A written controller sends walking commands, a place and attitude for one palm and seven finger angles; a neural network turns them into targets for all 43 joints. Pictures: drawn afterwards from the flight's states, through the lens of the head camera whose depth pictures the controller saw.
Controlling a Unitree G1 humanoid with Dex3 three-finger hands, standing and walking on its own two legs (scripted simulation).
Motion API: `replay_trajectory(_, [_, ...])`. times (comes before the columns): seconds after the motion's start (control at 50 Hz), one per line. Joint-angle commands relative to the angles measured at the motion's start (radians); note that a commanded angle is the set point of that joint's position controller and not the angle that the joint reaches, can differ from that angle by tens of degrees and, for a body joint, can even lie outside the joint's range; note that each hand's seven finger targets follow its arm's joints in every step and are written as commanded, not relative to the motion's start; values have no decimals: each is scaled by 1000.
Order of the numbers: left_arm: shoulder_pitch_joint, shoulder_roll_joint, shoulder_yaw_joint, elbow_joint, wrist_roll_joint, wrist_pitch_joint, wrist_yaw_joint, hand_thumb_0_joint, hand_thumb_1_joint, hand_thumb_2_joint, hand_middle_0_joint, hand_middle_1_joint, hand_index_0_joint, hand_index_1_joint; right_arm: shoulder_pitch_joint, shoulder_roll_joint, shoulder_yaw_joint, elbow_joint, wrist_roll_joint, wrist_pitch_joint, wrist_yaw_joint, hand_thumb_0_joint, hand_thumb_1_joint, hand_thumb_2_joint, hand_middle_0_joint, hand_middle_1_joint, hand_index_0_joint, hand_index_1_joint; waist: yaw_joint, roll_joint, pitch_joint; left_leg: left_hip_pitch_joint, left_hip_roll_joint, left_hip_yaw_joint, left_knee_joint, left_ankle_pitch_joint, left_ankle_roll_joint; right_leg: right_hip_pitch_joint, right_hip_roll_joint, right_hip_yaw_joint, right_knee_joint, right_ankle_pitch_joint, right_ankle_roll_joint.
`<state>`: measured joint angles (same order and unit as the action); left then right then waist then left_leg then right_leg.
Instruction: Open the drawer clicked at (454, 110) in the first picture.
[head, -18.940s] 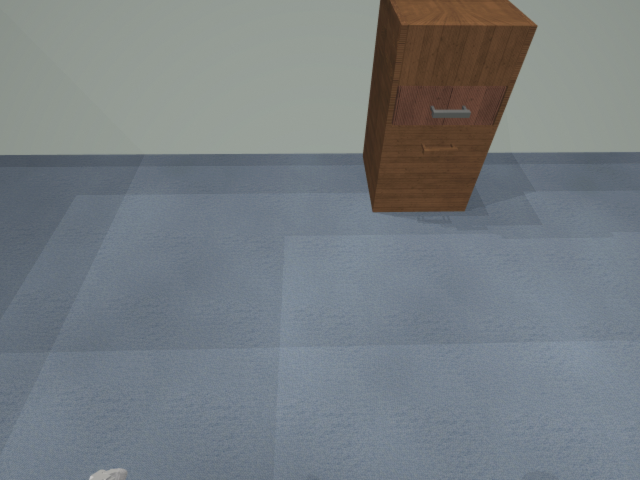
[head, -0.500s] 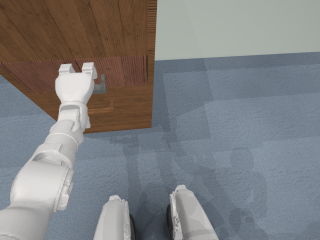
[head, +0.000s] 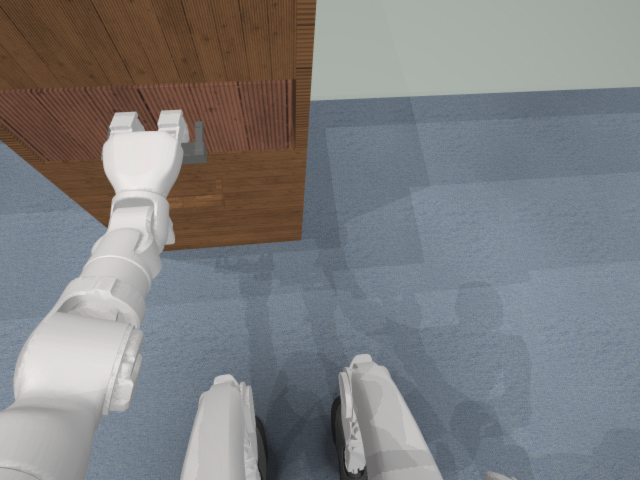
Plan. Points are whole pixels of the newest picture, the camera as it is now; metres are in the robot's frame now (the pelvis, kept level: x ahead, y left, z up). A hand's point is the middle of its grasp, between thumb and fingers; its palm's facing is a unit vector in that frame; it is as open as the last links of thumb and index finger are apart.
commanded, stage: lower the fingers behind the handle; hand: left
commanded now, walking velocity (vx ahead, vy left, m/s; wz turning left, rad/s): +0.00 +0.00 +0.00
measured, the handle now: (156, 142) +0.57 +0.18 -0.06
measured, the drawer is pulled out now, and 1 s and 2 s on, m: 0.00 0.00 0.01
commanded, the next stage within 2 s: close the thumb around the handle in 0.82 s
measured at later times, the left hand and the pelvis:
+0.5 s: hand (168, 182) +0.52 +0.16 -0.09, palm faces -0.03 +0.00 -1.00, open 13.8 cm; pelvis -0.01 +0.00 -0.03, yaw -1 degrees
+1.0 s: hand (163, 186) +0.52 +0.17 -0.08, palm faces -0.03 -0.02 -1.00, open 13.7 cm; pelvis -0.01 +0.00 -0.03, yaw -1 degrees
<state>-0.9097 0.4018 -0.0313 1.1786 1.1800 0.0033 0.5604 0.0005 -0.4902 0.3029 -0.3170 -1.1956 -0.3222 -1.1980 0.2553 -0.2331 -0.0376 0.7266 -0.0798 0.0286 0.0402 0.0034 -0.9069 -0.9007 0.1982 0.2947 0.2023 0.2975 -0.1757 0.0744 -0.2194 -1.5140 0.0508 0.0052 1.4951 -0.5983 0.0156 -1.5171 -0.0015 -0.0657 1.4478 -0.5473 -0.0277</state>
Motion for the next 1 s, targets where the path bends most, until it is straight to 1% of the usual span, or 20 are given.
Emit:
replay_trajectory(0.0, [-433, 204, 36, -191, 5, 3, 46, 0, -500, 300, -300, -1200, -300, -1200, 199, -175, -64, -30, 3, -17, -11, 0, -900, -900, 200, 300, 200, 300, -41, 65, -595, 367, -43, -31, -134, 313, 35, 346, 41, 20, -163, 269, -7])
replay_trajectory(0.06, [-430, 201, 37, -195, 4, 6, 43, 0, -500, 300, -300, -1200, -300, -1200, 201, -174, -63, -26, 2, -19, -9, 0, -900, -900, 200, 300, 200, 300, -40, 82, -613, 366, -40, -32, -118, 330, 34, 334, 41, 19, -145, 284, -7])
replay_trajectory(0.14, [-426, 203, 41, -177, 5, 12, 39, 0, -500, 300, -300, -1200, -300, -1200, 203, -175, -63, -23, 1, -21, -6, 0, -900, -900, 200, 300, 200, 300, -44, 62, -618, 344, -38, -36, -103, 329, 34, 328, 42, 17, -128, 285, -8])
replay_trajectory(0.2, [-444, 201, 30, -165, 10, 17, 39, 0, -500, 300, -300, -1200, -300, -1200, 205, -177, -60, -19, 3, -23, -7, 0, -900, -900, 200, 300, 200, 300, -54, 62, -584, 308, -37, -36, -91, 295, 36, 295, 43, 16, -125, 249, -7])
replay_trajectory(0.26, [-477, 191, 20, -188, 6, 15, 36, 0, -500, 300, -300, -1200, -300, -1200, 210, -176, -61, -16, 1, -27, -6, 0, -900, -900, 200, 300, 200, 300, -62, 96, -600, 332, -34, -39, -86, 306, 34, 275, 40, 12, -115, 251, -7])
replay_trajectory(0.28, [-456, 226, 50, -196, 4, 14, 34, 0, -500, 300, -300, -1200, -300, -1200, 211, -178, -59, -20, 2, -27, -5, 0, -900, -900, 200, 300, 200, 300, -42, 92, -627, 328, -36, -38, -83, 312, 33, 299, 41, 15, -108, 259, -8])
replay_trajectory(0.32, [-438, 217, 44, -186, 6, 14, 33, 0, -500, 300, -300, -1200, -300, -1200, 207, -175, -58, -20, 2, -26, -6, 0, -900, -900, 200, 300, 200, 300, -49, 80, -628, 299, -35, -33, -68, 312, 36, 303, 42, 18, -100, 272, -6])
replay_trajectory(0.4, [-383, 225, 56, -156, 6, 25, 31, 0, -500, 300, -300, -1200, -300, -1200, 203, -175, -53, -23, 2, -24, 0, 0, -900, -900, 200, 300, 200, 300, -32, 71, -600, 256, -36, -23, -55, 309, 35, 312, 43, 21, -85, 283, -9])
replay_trajectory(0.46, [-411, 208, 42, -207, 0, 25, 26, 0, -500, 300, -300, -1200, -300, -1200, 208, -174, -58, -27, 5, -25, 1, 0, -900, -900, 200, 300, 200, 300, -35, 87, -639, 283, -35, -27, -55, 324, 33, 319, 42, 20, -82, 299, -7])
replay_trajectory(0.48, [-396, 229, 60, -199, -4, 28, 24, 0, -500, 300, -300, -1200, -300, -1200, 209, -175, -59, -23, 5, -23, 1, 0, -900, -900, 200, 300, 200, 300, -32, 66, -645, 279, -35, -26, -54, 324, 34, 333, 42, 21, -84, 306, -5])
replay_trajectory(0.56, [-403, 227, 45, -194, -9, 33, 12, 0, -500, 300, -300, -1200, -300, -1200, 199, -175, -54, -28, 10, -25, -5, 0, -900, -900, 200, 300, 200, 300, -42, 53, -601, 232, -37, -21, -56, 268, 38, 326, 41, 27, -96, 260, -2])
replay_trajectory(0.58, [-397, 254, 64, -201, -8, 30, 10, 0, -500, 300, -300, -1200, -300, -1200, 200, -176, -51, -29, 11, -25, -7, 0, -900, -900, 200, 300, 200, 300, -29, 58, -602, 236, -37, -22, -60, 267, 37, 328, 41, 26, -94, 252, -4])
replay_trajectory(0.62, [-395, 215, 37, -210, -7, 26, 7, 0, -500, 300, -300, -1200, -300, -1200, 198, -171, -54, -31, 11, -25, -9, 0, -900, -900, 200, 300, 200, 300, -37, 62, -610, 259, -36, -24, -61, 284, 37, 322, 42, 23, -95, 268, -4])
replay_trajectory(0.66, [-388, 212, 40, -217, -9, 18, 4, 0, -500, 300, -300, -1200, -300, -1200, 202, -172, -56, -32, 11, -26, -8, 0, -900, -900, 200, 300, 200, 300, -34, 68, -624, 274, -36, -26, -60, 297, 36, 317, 41, 22, -91, 275, -5])
replay_trajectory(0.74, [-396, 215, 40, -201, -7, 12, 7, 0, -500, 300, -300, -1200, -300, -1200, 201, -170, -53, -24, 10, -26, -9, 0, -900, -900, 200, 300, 200, 300, -38, 58, -582, 258, -36, -28, -60, 283, 37, 298, 41, 21, -92, 260, -5])
replay_trajectory(0.78, [-381, 221, 49, -216, -7, 5, 10, 0, -500, 300, -300, -1200, -300, -1200, 201, -172, -56, -29, 10, -26, -9, 0, -900, -900, 200, 300, 200, 300, -30, 64, -605, 271, -37, -25, -58, 289, 37, 306, 42, 23, -96, 265, -6])
replay_trajectory(0.84, [-382, 198, 35, -203, -10, 4, 13, 0, -500, 300, -300, -1200, -300, -1200, 193, -169, -57, -29, 9, -24, -9, 0, -900, -900, 200, 300, 200, 300, -39, 46, -580, 257, -38, -25, -59, 279, 37, 301, 41, 21, -97, 258, -5])
replay_trajectory(0.9, [-393, 212, 41, -218, -6, 1, 20, 0, -500, 300, -300, -1200, -300, -1200, 196, -172, -58, -29, 8, -23, -9, 0, -900, -900, 200, 300, 200, 300, -34, 67, -603, 273, -38, -27, -60, 286, 36, 302, 42, 21, -95, 258, -6])
replay_trajectory(0.94, [-378, 218, 50, -206, -6, 4, 21, 0, -388, 348, -308, -1212, -308, -1212, 193, -173, -56, -30, 8, -22, -7, 0, -900, -900, 200, 300, 200, 300, -28, 69, -596, 278, -37, -29, -61, 297, 34, 297, 42, 18, -89, 265, -8])
replay_trajectory(0.98, [-392, 200, 33, -200, -5, 7, 26, 0, -276, 396, -316, -1224, -316, -1224, 192, -174, -58, -28, 9, -21, -6, 0, -900, -900, 200, 300, 200, 300, -39, 74, -582, 272, -37, -29, -59, 276, 35, 275, 43, 18, -97, 241, -7])
